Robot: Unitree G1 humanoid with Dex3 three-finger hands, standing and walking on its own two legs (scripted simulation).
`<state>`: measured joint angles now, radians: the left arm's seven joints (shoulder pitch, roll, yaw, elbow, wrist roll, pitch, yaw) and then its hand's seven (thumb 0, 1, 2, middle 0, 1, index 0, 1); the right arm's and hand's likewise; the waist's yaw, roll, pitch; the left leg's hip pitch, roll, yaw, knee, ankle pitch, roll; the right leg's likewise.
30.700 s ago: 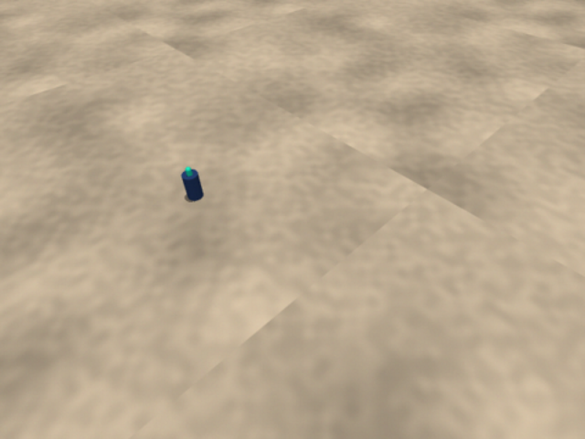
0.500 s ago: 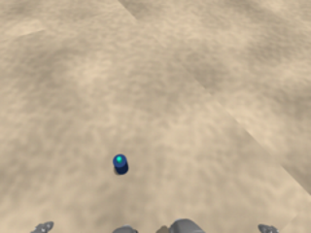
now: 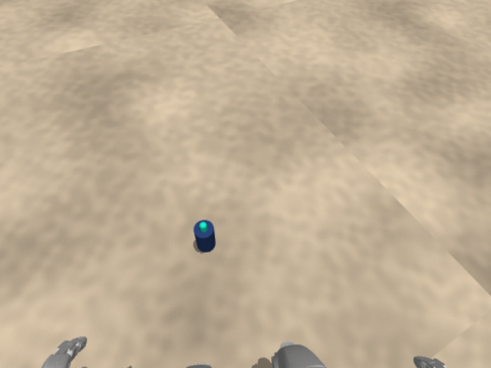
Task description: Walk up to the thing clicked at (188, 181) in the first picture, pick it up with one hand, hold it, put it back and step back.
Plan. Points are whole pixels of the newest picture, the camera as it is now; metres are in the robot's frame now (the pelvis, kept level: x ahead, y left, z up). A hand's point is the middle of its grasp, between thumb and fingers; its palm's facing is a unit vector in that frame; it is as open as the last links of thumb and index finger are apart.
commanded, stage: step back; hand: left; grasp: from the side
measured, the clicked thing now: (204, 234) +0.66 +0.14 -0.66
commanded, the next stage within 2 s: none
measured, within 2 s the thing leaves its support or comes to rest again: neither
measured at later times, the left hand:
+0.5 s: hand out of the picture -0.07 +0.23 -0.13, palm faces -0.06 -0.90 -0.42, open 7.4 cm
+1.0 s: hand out of the picture -0.22 +0.21 -0.15, palm faces -0.07 -0.91 -0.41, open 7.4 cm
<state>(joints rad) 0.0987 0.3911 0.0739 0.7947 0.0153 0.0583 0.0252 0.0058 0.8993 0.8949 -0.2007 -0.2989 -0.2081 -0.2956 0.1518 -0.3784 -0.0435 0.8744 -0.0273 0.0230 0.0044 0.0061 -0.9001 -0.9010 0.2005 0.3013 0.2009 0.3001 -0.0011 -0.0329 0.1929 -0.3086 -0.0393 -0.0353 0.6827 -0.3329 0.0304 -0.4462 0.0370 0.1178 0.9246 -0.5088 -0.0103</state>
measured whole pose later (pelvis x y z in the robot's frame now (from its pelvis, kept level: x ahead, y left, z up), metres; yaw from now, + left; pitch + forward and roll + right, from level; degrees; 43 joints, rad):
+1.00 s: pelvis -0.33 -0.05 -0.01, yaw -4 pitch -2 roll -2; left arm 0.15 0.37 0.07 0.86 0.03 0.04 0.00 0.01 0.90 0.89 -0.20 -0.30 -0.21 -0.30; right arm 0.08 -0.42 -0.04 0.82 -0.02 0.04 -0.01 0.00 -0.90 -0.90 0.20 0.30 0.20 0.30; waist 0.01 0.05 0.17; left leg -0.47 0.08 -0.03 0.71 -0.21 -0.01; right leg -0.24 0.05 0.02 0.67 -0.41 -0.01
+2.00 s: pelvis -0.40 -0.02 +0.01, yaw +1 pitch -2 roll -1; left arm 0.14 0.38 0.03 1.04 0.01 -0.03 0.00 0.01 0.90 0.89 -0.20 -0.30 -0.21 -0.30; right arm 0.12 -0.33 -0.03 1.05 -0.02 -0.02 0.01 0.01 -0.90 -0.90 0.20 0.30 0.20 0.30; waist 0.01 -0.02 0.06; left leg -0.22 0.01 0.02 0.57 -0.32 0.02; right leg -0.20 -0.02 0.03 0.53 -0.29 0.04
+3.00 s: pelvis -0.41 -0.05 +0.03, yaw +1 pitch -2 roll +0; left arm 0.11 0.35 0.00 1.14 0.01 -0.02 -0.01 0.01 0.90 0.89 -0.20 -0.30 -0.21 -0.30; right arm 0.11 -0.35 0.00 1.15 -0.01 -0.01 0.02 0.01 -0.90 -0.90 0.20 0.30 0.20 0.30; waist 0.00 0.01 0.05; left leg -0.12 0.03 0.01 0.32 -0.16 -0.02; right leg -0.12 0.00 0.01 0.32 -0.16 0.01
